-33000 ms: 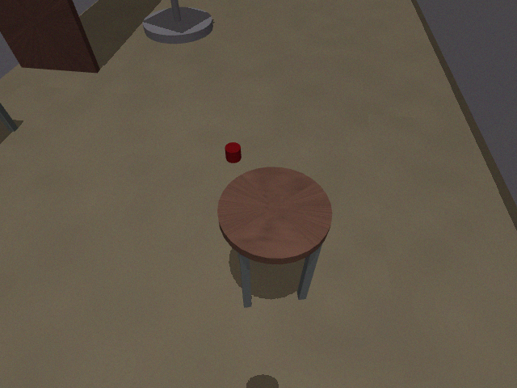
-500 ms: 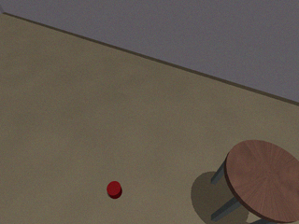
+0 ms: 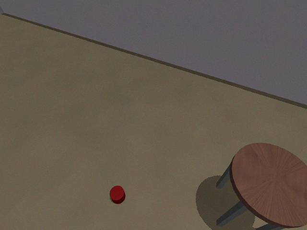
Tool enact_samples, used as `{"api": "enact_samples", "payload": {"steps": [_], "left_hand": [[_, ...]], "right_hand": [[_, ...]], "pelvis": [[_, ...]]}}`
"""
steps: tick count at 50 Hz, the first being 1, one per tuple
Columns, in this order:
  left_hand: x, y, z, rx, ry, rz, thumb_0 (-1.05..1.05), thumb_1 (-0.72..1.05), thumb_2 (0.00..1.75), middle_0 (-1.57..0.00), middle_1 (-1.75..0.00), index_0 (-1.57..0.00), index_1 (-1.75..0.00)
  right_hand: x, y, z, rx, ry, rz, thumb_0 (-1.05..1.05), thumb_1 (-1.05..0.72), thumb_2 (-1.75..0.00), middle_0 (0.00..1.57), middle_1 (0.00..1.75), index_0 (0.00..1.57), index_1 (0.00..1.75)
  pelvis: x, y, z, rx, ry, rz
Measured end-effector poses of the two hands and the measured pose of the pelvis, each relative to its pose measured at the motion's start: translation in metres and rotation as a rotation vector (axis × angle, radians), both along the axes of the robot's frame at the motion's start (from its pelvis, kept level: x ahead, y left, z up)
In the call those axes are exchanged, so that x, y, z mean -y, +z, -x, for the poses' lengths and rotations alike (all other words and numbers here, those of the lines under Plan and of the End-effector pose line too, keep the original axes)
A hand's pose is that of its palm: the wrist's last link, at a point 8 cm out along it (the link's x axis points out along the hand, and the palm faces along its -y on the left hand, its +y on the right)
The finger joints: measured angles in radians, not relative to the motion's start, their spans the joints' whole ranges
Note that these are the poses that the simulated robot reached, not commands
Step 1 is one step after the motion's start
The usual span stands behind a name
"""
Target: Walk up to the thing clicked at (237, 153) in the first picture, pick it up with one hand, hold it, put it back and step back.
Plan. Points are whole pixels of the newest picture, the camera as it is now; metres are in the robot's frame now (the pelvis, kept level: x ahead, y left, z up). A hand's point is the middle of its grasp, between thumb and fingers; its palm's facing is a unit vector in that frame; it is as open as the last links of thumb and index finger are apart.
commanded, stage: stand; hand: left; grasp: from above
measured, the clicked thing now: (117, 194) +0.43 +0.24 -0.74
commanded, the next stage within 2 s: rise first in 0.14 s
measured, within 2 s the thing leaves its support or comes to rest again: neither
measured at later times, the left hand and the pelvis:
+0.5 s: hand (73, 226) +0.16 +0.25 -0.17, palm faces -0.01 -0.94 -0.35, open 9.2 cm; pelvis -0.01 +0.00 -0.02, yaw -1 degrees
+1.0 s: hand out of the picture +0.14 +0.26 -0.23, palm faces -0.15 -0.88 -0.44, open 14.1 cm; pelvis +0.00 +0.02 -0.09, yaw -2 degrees
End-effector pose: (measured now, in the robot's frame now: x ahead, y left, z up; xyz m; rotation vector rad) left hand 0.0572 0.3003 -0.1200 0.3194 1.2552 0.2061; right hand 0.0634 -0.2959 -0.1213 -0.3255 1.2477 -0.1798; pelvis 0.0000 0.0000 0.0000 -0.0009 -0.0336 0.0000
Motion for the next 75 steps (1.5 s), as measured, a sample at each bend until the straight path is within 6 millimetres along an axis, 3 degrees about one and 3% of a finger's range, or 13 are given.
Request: {"api": "enact_samples", "payload": {"steps": [14,18,23,27,35,42,54,67,71,75], "left_hand": [[0.001,0.000,-0.003,0.005,0.010,0.001,0.00,0.90,0.90,-0.21,-0.31,-0.20,-0.31],[0.006,-0.003,-0.036,0.102,0.027,0.012,0.01,0.81,0.91,-0.20,-0.40,-0.19,-0.41],[0.003,-0.013,-0.082,0.146,-0.025,0.011,0.00,0.57,0.91,-0.17,-0.65,-0.17,-0.64],[0.002,-0.014,-0.098,0.139,-0.068,-0.009,0.00,0.30,0.92,-0.12,-0.83,-0.14,-0.82],[-0.001,-0.037,-0.090,0.055,-0.094,-0.043,0.00,-0.23,0.95,-0.08,-1.01,-0.10,-1.00],[-0.006,-0.055,-0.086,0.088,-0.138,-0.080,0.00,-0.45,0.98,-0.07,-1.06,-0.07,-1.06],[-0.005,-0.070,-0.076,0.077,-0.194,-0.111,-0.01,-0.52,0.97,-0.07,-1.07,-0.08,-1.07],[-0.008,-0.094,-0.064,0.083,-0.256,-0.164,-0.01,-0.52,0.95,-0.07,-1.08,-0.08,-1.07],[-0.011,-0.111,-0.069,0.088,-0.312,-0.197,-0.01,-0.53,0.95,-0.08,-1.08,-0.08,-1.07],[-0.017,-0.140,-0.083,0.100,-0.407,-0.244,-0.01,-0.53,0.96,-0.07,-1.08,-0.08,-1.07]], "right_hand": [[-0.001,-0.001,-0.003,0.007,-0.006,-0.002,0.01,-0.91,-0.90,0.21,0.30,0.21,0.30],[-0.013,-0.002,-0.015,0.114,-0.011,-0.014,0.01,-0.92,-0.90,0.20,0.30,0.20,0.30],[-0.029,-0.007,-0.021,0.181,-0.025,-0.042,0.01,-0.93,-0.90,0.20,0.30,0.20,0.30],[-0.040,-0.009,-0.022,0.216,-0.052,-0.067,0.01,-0.92,-0.90,0.21,0.30,0.20,0.30],[-0.049,-0.019,-0.037,0.286,-0.035,-0.077,0.01,-0.91,-0.89,0.21,0.30,0.20,0.30],[-0.053,-0.038,-0.055,0.334,-0.004,-0.061,0.01,-0.89,-0.89,0.21,0.30,0.20,0.30],[-0.065,-0.051,-0.080,0.437,0.052,-0.063,0.01,-0.90,-0.89,0.21,0.30,0.20,0.30],[-0.063,-0.084,-0.081,0.466,0.078,-0.065,0.01,-0.89,-0.89,0.21,0.30,0.20,0.30],[-0.060,-0.100,-0.079,0.469,0.092,-0.063,0.01,-0.90,-0.89,0.21,0.30,0.20,0.30],[-0.054,-0.127,-0.077,0.462,0.117,-0.059,0.01,-0.89,-0.89,0.21,0.30,0.20,0.30]], "pelvis": [[0.000,-0.001,-0.002,-0.019,0.000,-0.001],[0.000,-0.007,0.005,-0.068,0.004,0.002],[0.001,-0.019,0.010,-0.142,-0.011,0.003],[-0.003,-0.024,0.007,-0.163,-0.021,0.005],[-0.011,-0.044,0.001,-0.234,-0.032,0.012],[-0.015,-0.070,0.002,-0.292,-0.029,0.021],[-0.016,-0.095,0.008,-0.352,-0.025,0.036],[-0.013,-0.128,0.021,-0.418,-0.024,0.039],[-0.011,-0.143,0.027,-0.446,-0.023,0.039],[-0.010,-0.168,0.036,-0.489,-0.024,0.033]]}}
